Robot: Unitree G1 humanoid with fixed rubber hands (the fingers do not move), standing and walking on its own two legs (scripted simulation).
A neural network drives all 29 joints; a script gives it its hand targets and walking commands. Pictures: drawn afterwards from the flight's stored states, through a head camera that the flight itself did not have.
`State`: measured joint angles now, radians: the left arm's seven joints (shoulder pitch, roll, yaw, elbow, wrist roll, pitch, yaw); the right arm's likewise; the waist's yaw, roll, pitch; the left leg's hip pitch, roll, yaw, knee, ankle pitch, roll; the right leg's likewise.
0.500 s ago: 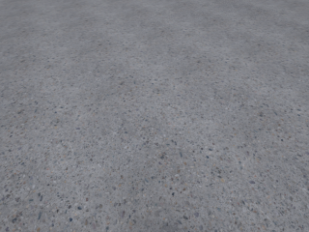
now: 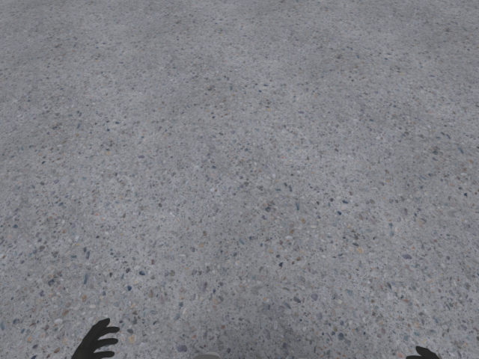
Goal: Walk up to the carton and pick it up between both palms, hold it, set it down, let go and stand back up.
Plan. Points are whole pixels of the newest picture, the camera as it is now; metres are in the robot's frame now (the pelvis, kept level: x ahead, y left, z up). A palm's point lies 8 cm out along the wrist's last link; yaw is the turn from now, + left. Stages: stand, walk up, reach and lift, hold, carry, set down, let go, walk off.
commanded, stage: walk up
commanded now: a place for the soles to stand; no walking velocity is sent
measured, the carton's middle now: out of the picture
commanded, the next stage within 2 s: none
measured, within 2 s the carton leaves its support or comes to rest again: neither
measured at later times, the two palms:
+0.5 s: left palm out of the picture -0.03 +0.38 -0.10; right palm out of the picture +0.07 -0.22 -0.08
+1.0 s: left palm out of the picture -0.30 +0.34 -0.07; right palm out of the picture -0.01 -0.21 -0.11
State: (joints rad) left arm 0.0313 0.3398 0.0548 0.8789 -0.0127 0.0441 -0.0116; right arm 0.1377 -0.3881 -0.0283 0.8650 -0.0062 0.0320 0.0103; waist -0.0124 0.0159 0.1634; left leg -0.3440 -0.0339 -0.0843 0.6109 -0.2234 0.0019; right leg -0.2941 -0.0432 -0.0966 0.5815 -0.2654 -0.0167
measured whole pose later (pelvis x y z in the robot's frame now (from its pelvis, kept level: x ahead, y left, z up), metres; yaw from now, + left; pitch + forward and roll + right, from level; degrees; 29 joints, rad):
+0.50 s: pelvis -0.09 +0.05 +0.01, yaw +15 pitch -1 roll -1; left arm 0.06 0.37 0.08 0.77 -0.02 0.09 0.01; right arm 0.26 -0.37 -0.06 0.62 -0.03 0.06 0.00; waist -0.02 -0.02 0.19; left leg -0.30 -0.10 -0.13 0.49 -0.16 0.05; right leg -0.43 0.07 0.00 1.09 -0.49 0.02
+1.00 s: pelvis -0.24 +0.01 +0.00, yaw +37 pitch -1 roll +0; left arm 0.12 0.34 0.10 0.69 0.01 0.03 0.01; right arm 0.31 -0.42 -0.06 0.68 -0.03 0.09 0.10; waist -0.02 0.05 0.16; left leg -0.43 0.05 -0.10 0.99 -0.34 -0.07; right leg -0.35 -0.11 -0.22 0.55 -0.18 -0.05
